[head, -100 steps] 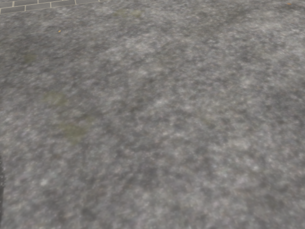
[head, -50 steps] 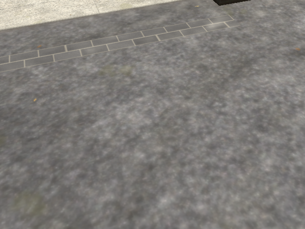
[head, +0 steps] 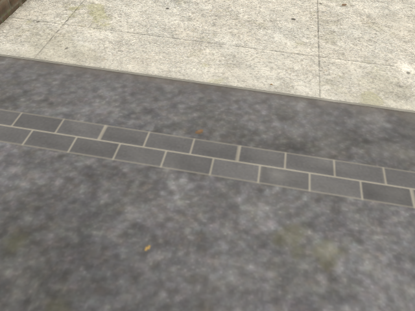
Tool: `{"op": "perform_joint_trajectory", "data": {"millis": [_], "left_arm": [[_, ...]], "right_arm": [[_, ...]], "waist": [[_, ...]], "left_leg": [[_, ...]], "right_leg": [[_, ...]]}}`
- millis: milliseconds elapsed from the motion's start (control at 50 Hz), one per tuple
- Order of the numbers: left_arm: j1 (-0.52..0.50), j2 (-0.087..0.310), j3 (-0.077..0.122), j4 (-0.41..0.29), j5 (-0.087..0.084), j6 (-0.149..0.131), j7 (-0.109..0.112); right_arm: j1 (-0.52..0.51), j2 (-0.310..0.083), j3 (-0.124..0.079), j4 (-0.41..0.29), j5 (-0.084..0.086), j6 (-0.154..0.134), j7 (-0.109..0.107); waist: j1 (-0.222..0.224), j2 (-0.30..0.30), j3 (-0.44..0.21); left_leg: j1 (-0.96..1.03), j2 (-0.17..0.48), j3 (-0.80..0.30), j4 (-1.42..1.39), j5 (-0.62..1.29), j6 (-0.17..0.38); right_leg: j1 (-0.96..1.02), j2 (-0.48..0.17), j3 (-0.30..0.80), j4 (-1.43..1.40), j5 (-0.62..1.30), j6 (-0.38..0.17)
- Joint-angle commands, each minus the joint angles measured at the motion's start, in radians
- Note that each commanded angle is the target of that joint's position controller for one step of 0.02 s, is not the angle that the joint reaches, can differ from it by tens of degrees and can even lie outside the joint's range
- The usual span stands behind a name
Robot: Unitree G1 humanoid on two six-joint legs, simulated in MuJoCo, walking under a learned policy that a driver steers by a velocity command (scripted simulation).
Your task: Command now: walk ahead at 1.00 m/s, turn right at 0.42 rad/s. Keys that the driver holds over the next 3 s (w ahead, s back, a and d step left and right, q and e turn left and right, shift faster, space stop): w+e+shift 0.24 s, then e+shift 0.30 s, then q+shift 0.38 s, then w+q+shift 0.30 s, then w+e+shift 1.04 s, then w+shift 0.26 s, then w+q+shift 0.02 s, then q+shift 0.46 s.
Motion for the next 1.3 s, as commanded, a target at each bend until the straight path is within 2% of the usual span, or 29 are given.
{"op": "perform_joint_trajectory", "data": {"millis": [20,120,160,180,200,220,240,260,280,300,340,400,440,520,560,580,600,620,640,680,720,760,880,900,940,980,1020,1180,1300], "left_arm": [[-0.172,0.041,0.009,-0.095,-0.002,-0.029,-0.023],[-0.141,0.081,0.034,-0.112,-0.014,-0.048,-0.072],[0.083,0.150,0.066,-0.073,-0.020,-0.018,-0.071],[0.377,0.221,0.098,0.005,-0.017,0.005,-0.057],[0.643,0.240,0.106,0.083,-0.009,0.027,-0.033],[0.579,0.168,0.071,0.112,0.039,0.022,-0.039],[0.418,0.143,0.055,0.037,0.069,0.001,-0.036],[0.407,0.111,0.062,-0.006,0.061,-0.002,-0.027],[0.304,0.113,0.057,-0.030,0.056,-0.013,-0.031],[0.187,0.131,0.059,-0.070,0.052,-0.025,-0.036],[0.088,0.153,0.064,-0.120,0.042,-0.022,-0.024],[0.105,0.172,0.073,-0.094,0.015,-0.001,0.020],[0.204,0.184,0.086,-0.051,-0.002,0.040,0.042],[0.185,0.115,0.082,-0.070,-0.002,0.082,0.059],[0.158,0.034,0.056,-0.114,0.028,0.084,0.057],[0.269,-0.041,0.028,-0.127,0.068,0.079,0.054],[0.477,0.048,0.033,-0.111,0.036,0.069,0.032],[0.466,0.130,0.039,-0.081,0.012,0.080,0.020],[0.301,0.154,0.040,-0.071,0.019,0.097,0.025],[0.113,0.121,0.035,-0.128,0.055,0.117,0.041],[0.055,0.082,0.024,-0.150,0.061,0.100,0.043],[0.059,0.053,0.016,-0.143,0.042,0.085,0.047],[0.046,0.118,0.041,-0.111,0.029,0.088,0.033],[0.067,0.149,0.053,-0.105,0.036,0.085,0.032],[0.067,0.235,0.075,-0.111,0.106,0.081,0.031],[-0.048,0.154,0.057,-0.139,0.068,0.051,0.047],[-0.039,0.135,0.049,-0.130,0.030,0.030,0.055],[0.154,0.174,0.062,-0.051,0.068,-0.012,0.026],[0.237,0.196,0.069,0.012,0.037,-0.013,0.014]], "right_arm": [[0.026,-0.154,-0.029,-0.038,-0.001,-0.022,-0.032],[0.010,-0.238,-0.039,-0.031,-0.020,0.009,-0.064],[-0.073,-0.287,-0.058,-0.053,-0.031,0.038,-0.092],[-0.188,-0.305,-0.064,-0.087,-0.041,0.042,-0.092],[-0.359,-0.299,-0.066,-0.126,-0.017,0.030,-0.072],[-0.293,-0.031,0.003,-0.187,-0.014,-0.014,-0.026],[-0.138,-0.022,0.034,-0.247,0.053,-0.060,0.009],[-0.247,-0.135,0.018,-0.267,0.061,-0.084,0.023],[-0.288,-0.157,0.008,-0.286,0.055,-0.088,0.024],[-0.263,-0.164,0.004,-0.268,0.023,-0.074,0.013],[-0.205,-0.225,-0.017,-0.255,-0.002,-0.030,-0.008],[-0.362,-0.163,-0.001,-0.322,-0.039,-0.011,-0.038],[-0.397,-0.118,0.005,-0.343,-0.011,0.008,-0.044],[-0.413,-0.181,-0.032,-0.355,0.028,0.022,-0.043],[-0.166,-0.214,-0.046,-0.278,-0.012,0.011,-0.045],[-0.143,-0.241,-0.039,-0.286,-0.032,0.021,-0.039],[-0.135,-0.247,-0.039,-0.273,-0.044,0.022,-0.020],[-0.258,-0.252,-0.047,-0.292,-0.013,0.025,-0.019],[-0.294,-0.156,-0.022,-0.310,-0.015,0.037,-0.023],[-0.336,-0.156,-0.001,-0.297,0.006,0.070,-0.014],[-0.287,-0.238,-0.042,-0.270,0.018,0.093,-0.013],[-0.247,-0.262,-0.061,-0.255,0.015,0.108,-0.022],[-0.235,-0.271,-0.091,-0.274,0.049,0.143,-0.043],[-0.214,-0.251,-0.087,-0.271,0.051,0.148,-0.048],[-0.203,-0.196,-0.077,-0.312,0.061,0.139,-0.045],[-0.167,-0.296,-0.105,-0.285,0.044,0.138,-0.038],[-0.117,-0.252,-0.096,-0.252,0.024,0.143,-0.031],[-0.256,-0.196,-0.065,-0.321,0.054,0.116,-0.002],[-0.382,-0.142,-0.021,-0.363,0.059,0.096,0.026]], "waist": [[-0.037,0.060,0.098],[0.023,0.161,0.034],[0.172,0.243,-0.057],[0.320,0.236,-0.150],[0.476,0.066,-0.167],[0.266,-0.366,-0.125],[0.136,-0.322,-0.279],[0.187,-0.103,-0.210],[0.092,0.116,-0.048],[0.016,0.200,0.001],[-0.043,0.188,0.039],[0.007,0.125,0.042],[0.066,0.024,-0.080],[0.063,-0.094,-0.104],[-0.016,-0.015,-0.297],[0.049,0.235,-0.378],[0.134,0.376,-0.490],[0.142,0.300,-0.463],[0.070,0.156,-0.361],[0.090,0.040,-0.143],[0.082,0.095,-0.067],[0.085,0.180,-0.138],[0.115,0.209,-0.119],[0.119,0.192,-0.121],[0.108,-0.200,-0.135],[0.053,-0.150,-0.054],[0.050,-0.101,-0.032],[0.129,-0.059,0.076],[0.136,-0.014,0.179]], "left_leg": [[-0.124,0.212,-0.003,-0.202,0.523,-0.102],[0.134,0.262,0.098,-0.056,1.238,-0.179],[0.132,0.313,0.101,0.223,1.621,-0.181],[-0.001,0.322,0.076,0.515,1.668,-0.174],[-0.222,0.179,0.108,1.059,1.097,-0.172],[-0.780,-0.008,-0.060,1.499,-0.251,-0.182],[-0.965,0.028,-0.270,1.529,-0.253,-0.116],[-0.953,0.061,-0.267,1.384,-0.130,-0.052],[-0.909,0.096,-0.244,1.232,-0.045,-0.036],[-0.807,0.131,-0.250,1.135,-0.015,-0.058],[-0.646,0.178,-0.234,0.974,-0.027,-0.134],[-0.410,0.107,-0.104,0.515,0.178,-0.191],[-0.287,0.006,-0.088,0.318,0.390,-0.209],[-0.240,0.012,-0.183,0.053,0.507,-0.206],[0.075,0.234,-0.299,0.061,0.791,-0.110],[0.252,0.432,-0.562,0.158,1.366,-0.005],[0.314,0.629,-0.874,0.182,1.226,0.197],[0.270,0.616,-0.943,0.128,0.722,0.257],[0.134,0.474,-0.795,0.066,0.433,0.190],[-0.189,0.289,-0.611,0.002,0.308,0.074],[-0.296,0.189,-0.497,-0.028,0.485,0.038],[-0.224,0.196,-0.531,-0.027,0.583,0.066],[-0.345,0.186,-0.651,-0.079,0.031,0.006],[-0.440,0.143,-0.619,-0.040,-0.095,-0.041],[-0.744,-0.023,-0.288,0.448,-0.245,-0.118],[-0.817,0.108,-0.240,0.658,-0.042,-0.150],[-0.890,0.139,-0.203,0.839,0.051,-0.166],[-1.015,0.256,-0.167,0.873,0.249,-0.207],[-0.897,0.266,-0.142,0.560,0.248,-0.135]], "right_leg": [[0.092,0.061,-0.108,-0.236,0.233,-0.002],[0.224,0.209,-0.278,-0.389,0.158,-0.062],[0.433,0.252,-0.308,-0.318,-0.011,-0.090],[0.715,0.220,-0.225,-0.287,-0.056,-0.140],[0.965,0.139,-0.101,-0.418,0.049,-0.199],[1.203,0.093,0.178,-0.313,-0.075,-0.283],[1.260,-0.073,0.664,-0.542,-0.630,-0.426],[1.163,-0.087,0.744,-0.751,-0.765,-0.381],[0.921,-0.080,0.693,-0.801,-0.623,-0.342],[0.723,-0.047,0.630,-0.785,-0.413,-0.336],[0.480,0.033,0.443,-0.777,0.018,-0.314],[0.254,0.223,0.165,-0.681,0.359,-0.208],[0.316,0.274,0.164,-0.602,0.253,-0.116],[0.488,0.264,0.307,-0.430,-0.066,-0.032],[0.487,0.306,0.178,-0.021,-0.302,0.045],[0.327,0.376,0.093,0.232,-0.875,0.076],[0.241,0.329,0.176,0.486,-0.878,0.099],[0.143,0.249,0.158,0.601,-0.742,0.118],[0.148,0.204,0.100,0.542,-0.649,0.126],[0.249,0.174,0.009,0.278,-0.554,0.126],[0.375,0.211,-0.074,-0.026,-0.589,0.114],[0.457,0.242,-0.058,-0.188,-0.576,0.109],[0.686,0.230,0.001,-0.563,-0.305,0.036],[0.800,0.160,0.024,-0.627,-0.272,0.003],[0.854,-0.257,0.429,-0.778,-0.449,-0.206],[0.780,-0.211,0.342,-0.806,-0.617,-0.144],[0.826,-0.157,0.239,-0.817,-0.588,-0.089],[0.850,-0.143,-0.008,-0.873,-0.474,-0.098],[0.806,-0.196,-0.098,-0.950,-0.412,-0.130]]}}
Next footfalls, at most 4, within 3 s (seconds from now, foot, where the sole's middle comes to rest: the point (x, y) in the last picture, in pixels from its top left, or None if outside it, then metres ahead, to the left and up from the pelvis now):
0.20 right None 0.40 -0.10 -0.77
0.56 left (210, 250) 0.74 -0.05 -0.77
0.90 right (257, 291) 0.59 -0.20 -0.77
1.42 left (161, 204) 0.95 0.12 -0.77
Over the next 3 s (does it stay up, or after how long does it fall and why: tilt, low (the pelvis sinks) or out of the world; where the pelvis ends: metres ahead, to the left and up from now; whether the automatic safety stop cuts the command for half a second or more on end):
stays up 1.75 -0.55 0.00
